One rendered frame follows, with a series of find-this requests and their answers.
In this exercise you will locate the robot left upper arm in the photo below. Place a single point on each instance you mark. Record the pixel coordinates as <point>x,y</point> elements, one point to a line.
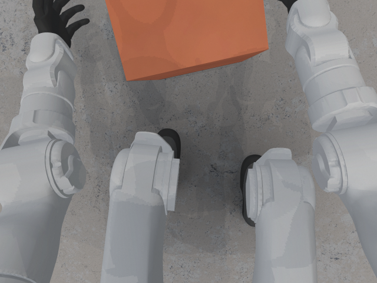
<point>37,182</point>

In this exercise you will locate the left robot forearm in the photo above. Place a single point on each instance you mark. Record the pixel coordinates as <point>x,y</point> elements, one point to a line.
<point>47,101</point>

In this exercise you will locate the right robot foot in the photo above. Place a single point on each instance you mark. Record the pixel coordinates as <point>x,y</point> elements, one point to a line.
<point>247,164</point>

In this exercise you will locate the robot left thigh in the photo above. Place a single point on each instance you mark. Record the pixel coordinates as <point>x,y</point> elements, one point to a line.
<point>133,250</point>

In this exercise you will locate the robot left hand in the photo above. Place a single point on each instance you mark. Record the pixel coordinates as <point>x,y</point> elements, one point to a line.
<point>48,19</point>

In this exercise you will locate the robot right upper arm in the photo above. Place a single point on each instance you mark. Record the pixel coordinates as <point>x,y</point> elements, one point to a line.
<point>345,162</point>

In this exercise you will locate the robot right hand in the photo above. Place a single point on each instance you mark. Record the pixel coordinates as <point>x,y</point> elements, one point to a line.
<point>288,3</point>

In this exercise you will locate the right robot forearm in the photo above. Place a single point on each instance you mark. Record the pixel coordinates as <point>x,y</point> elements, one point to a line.
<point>337,95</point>

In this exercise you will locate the carton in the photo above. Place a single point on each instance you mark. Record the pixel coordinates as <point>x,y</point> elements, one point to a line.
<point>159,39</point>

